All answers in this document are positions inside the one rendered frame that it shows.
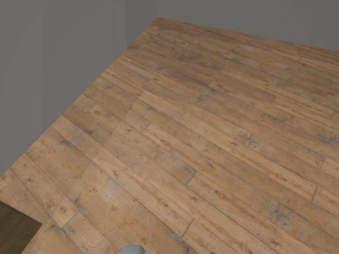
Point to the cabinet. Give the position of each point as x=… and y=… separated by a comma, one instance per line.
x=16, y=229

